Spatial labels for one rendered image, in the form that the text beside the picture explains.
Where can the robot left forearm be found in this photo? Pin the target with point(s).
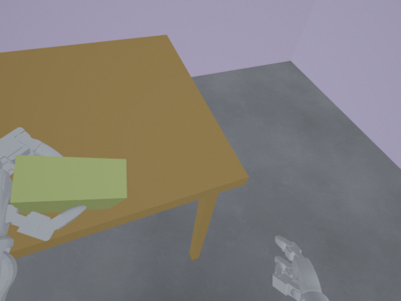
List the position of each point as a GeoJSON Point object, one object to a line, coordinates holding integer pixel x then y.
{"type": "Point", "coordinates": [8, 266]}

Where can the sponge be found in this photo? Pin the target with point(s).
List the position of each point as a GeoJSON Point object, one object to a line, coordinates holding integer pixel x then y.
{"type": "Point", "coordinates": [47, 184]}

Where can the robot left hand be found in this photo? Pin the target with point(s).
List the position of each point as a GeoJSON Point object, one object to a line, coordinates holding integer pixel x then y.
{"type": "Point", "coordinates": [37, 225]}

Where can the robot right hand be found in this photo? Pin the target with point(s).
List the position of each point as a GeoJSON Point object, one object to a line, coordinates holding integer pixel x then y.
{"type": "Point", "coordinates": [296, 278]}

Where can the table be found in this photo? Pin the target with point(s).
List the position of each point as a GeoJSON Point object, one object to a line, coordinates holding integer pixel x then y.
{"type": "Point", "coordinates": [127, 99]}

